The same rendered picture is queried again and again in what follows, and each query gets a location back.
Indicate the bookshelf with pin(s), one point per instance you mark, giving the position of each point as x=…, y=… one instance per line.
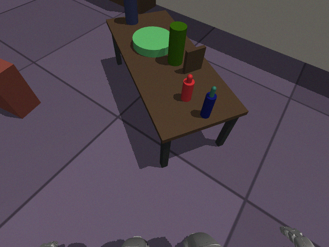
x=142, y=5

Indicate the right robot hand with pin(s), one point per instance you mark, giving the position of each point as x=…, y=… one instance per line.
x=296, y=237

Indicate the coffee table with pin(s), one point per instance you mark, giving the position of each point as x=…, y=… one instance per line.
x=160, y=85

